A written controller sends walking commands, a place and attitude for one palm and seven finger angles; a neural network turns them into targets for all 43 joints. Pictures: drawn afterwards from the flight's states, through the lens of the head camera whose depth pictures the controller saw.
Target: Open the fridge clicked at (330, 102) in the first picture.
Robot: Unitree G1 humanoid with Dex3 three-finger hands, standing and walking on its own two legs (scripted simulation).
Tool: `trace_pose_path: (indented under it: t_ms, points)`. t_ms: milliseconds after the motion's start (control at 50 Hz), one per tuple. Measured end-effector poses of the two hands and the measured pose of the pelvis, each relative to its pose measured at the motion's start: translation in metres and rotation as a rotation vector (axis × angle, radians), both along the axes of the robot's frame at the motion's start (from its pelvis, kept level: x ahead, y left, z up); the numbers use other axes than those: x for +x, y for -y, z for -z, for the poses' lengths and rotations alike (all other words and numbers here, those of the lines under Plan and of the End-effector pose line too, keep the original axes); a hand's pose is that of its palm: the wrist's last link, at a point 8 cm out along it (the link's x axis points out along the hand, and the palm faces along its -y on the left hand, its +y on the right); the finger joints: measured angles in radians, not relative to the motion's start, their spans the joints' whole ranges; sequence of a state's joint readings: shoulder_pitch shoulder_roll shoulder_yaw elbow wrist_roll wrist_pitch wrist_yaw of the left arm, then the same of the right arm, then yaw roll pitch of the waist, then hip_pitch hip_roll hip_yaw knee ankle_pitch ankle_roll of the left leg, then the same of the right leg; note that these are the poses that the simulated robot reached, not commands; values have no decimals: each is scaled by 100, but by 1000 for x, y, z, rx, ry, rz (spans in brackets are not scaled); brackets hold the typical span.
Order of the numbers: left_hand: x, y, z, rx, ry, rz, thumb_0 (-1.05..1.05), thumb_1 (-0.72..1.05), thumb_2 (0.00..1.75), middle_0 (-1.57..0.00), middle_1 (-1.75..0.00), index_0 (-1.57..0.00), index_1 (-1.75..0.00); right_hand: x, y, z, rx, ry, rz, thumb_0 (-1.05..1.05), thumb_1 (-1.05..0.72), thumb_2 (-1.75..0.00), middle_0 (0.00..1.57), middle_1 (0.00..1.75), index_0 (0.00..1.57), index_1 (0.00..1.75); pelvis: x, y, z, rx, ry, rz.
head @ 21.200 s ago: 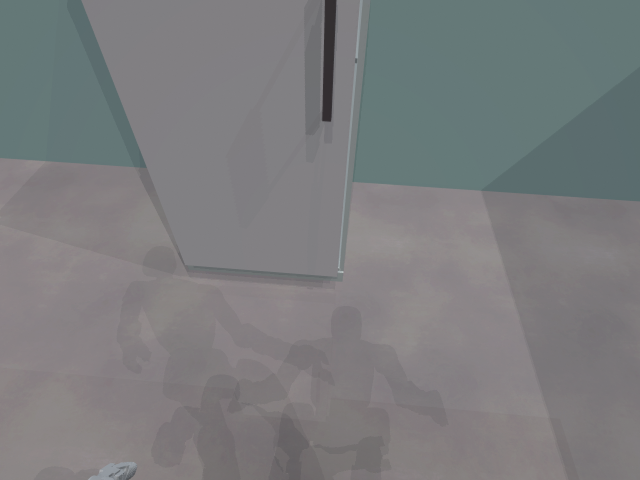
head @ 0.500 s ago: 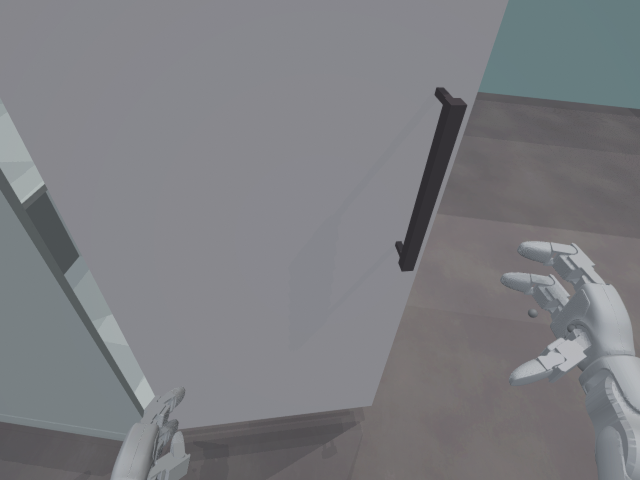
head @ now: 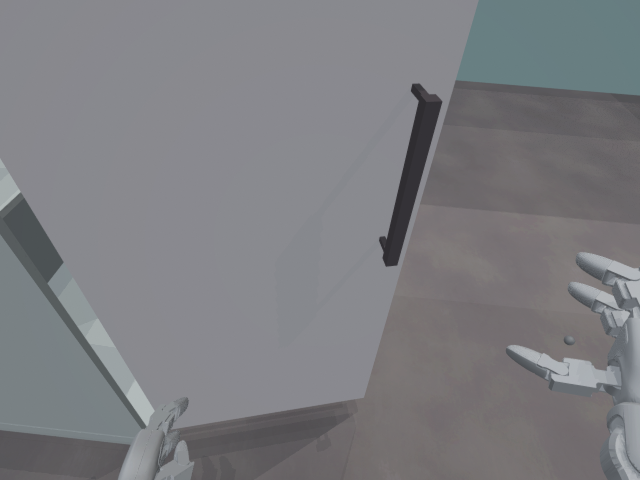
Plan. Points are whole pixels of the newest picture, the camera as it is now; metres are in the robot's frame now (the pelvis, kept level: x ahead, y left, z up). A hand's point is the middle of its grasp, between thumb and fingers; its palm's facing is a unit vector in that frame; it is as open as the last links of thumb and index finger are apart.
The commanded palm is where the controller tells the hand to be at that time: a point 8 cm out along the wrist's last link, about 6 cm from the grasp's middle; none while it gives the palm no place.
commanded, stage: draw the hand back to the body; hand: right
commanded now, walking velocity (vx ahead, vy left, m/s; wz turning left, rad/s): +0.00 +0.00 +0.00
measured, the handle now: (402, 186) +0.49 -0.13 +0.14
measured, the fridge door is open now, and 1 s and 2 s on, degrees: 75 75 75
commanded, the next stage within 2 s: step back with the hand held close in 0.74 s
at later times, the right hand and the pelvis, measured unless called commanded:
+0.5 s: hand (622, 351) +0.21 -0.29 +0.15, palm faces +0.49 +0.79 -0.36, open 7.8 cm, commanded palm +0.16 -0.31 +0.17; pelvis +0.02 -0.01 +0.00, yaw +0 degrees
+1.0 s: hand (620, 334) +0.22 -0.28 +0.17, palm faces +0.47 +0.79 -0.40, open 7.4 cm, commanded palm +0.15 -0.31 +0.17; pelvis +0.01 -0.01 +0.00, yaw +1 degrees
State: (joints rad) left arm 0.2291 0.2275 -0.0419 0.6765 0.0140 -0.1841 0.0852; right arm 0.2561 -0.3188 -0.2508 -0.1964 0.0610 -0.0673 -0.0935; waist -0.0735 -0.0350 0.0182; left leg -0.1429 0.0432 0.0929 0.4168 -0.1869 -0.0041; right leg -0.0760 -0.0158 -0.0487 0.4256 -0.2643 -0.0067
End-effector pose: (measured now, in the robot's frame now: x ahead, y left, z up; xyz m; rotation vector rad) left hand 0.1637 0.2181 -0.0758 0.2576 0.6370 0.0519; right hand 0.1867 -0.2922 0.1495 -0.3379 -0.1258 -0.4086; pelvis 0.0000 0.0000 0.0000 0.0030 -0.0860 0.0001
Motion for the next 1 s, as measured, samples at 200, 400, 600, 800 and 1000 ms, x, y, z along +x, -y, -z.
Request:
trace_pose_path:
  t_ms: [200,400,600,800,1000]
  points:
    - [14,9,-3,-16,3,-1,2,90,89,-20,-30,-21,-30,-7,13,-13,-57,18,25,0,-29,-61,23,65,22,65,11,7,-1,3,7,-6]
    - [28,11,-9,0,17,9,2,90,89,-20,-30,-21,-30,-22,26,-19,-88,10,70,0,-65,-78,22,44,21,44,17,11,-1,7,4,-5]
    - [29,15,-8,5,10,23,2,90,89,-20,-30,-21,-30,-22,28,-17,-72,16,88,1,-85,-88,21,32,21,33,16,12,-1,7,4,1]
    - [22,15,-5,-4,-5,6,2,90,89,-20,-30,-21,-30,-18,26,-16,-76,4,69,1,-88,-89,21,30,21,31,17,11,-1,9,4,-6]
    - [16,8,-6,15,-27,-28,2,90,89,-20,-30,-21,-30,-13,27,-31,-160,72,42,1,-89,-90,21,30,21,30,8,13,1,14,-54,-10]
